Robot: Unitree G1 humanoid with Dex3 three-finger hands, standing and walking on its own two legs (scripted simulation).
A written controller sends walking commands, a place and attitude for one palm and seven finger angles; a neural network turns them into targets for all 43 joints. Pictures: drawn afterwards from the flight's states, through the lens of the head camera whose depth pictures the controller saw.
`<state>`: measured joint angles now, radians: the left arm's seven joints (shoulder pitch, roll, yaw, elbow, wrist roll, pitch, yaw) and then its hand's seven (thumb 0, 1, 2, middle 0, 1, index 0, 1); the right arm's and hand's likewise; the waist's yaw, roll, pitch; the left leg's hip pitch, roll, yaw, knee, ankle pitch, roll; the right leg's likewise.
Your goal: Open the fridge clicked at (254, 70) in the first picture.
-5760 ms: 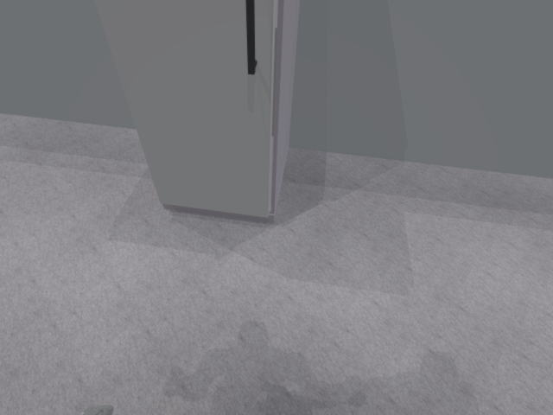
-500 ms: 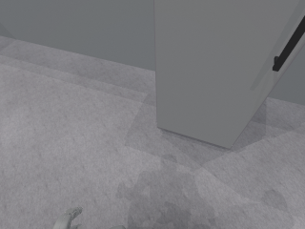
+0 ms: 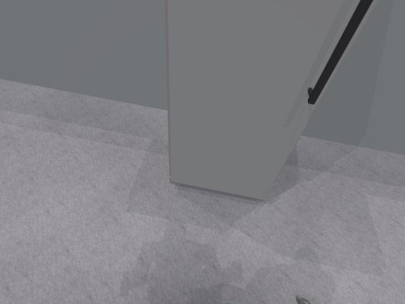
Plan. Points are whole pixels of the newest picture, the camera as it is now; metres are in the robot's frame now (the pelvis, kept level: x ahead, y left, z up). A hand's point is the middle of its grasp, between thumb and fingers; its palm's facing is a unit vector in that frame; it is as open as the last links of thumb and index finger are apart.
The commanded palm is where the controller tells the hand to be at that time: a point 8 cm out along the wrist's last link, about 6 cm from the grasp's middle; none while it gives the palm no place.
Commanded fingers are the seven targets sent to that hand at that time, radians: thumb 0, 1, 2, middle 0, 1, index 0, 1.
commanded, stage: take the last steps up to it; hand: right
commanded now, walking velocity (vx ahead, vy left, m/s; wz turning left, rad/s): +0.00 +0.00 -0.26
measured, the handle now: (349, 24) +0.70 -0.27 +0.25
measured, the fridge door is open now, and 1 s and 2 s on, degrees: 0 0 0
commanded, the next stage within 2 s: come to a stop and stand still in 1.00 s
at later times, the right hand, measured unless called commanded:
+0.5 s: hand out of the picture -0.03 -0.26 -0.17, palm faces +0.17 +0.97 -0.19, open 7.3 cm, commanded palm none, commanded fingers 0.00 -0.90 -0.90 0.20 0.30 0.20 0.30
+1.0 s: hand (294, 258) +0.28 -0.22 -0.16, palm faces +0.13 +0.97 -0.18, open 7.3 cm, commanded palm none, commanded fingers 0.00 -0.90 -0.90 0.20 0.30 0.20 0.30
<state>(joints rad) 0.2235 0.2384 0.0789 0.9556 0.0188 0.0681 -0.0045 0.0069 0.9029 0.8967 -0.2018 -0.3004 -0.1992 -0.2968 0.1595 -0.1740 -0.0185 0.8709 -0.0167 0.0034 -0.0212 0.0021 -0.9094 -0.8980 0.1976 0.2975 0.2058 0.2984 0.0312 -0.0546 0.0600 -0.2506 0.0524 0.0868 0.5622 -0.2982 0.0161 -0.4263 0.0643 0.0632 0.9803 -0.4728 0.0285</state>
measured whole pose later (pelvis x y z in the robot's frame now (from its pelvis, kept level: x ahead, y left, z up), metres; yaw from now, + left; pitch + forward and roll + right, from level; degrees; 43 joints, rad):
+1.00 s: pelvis +0.20 -0.05 -0.01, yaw -7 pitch -1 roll +0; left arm 0.41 0.14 0.05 1.15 0.02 -0.02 0.02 0.01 0.90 0.90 -0.20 -0.30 -0.20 -0.30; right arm 0.15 -0.13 -0.04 1.01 -0.01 -0.06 -0.01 0.00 -0.91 -0.90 0.20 0.30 0.20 0.30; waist 0.04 -0.03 0.06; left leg -0.32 0.02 0.16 0.56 -0.23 0.06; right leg -0.36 -0.05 -0.03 1.20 -0.41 -0.02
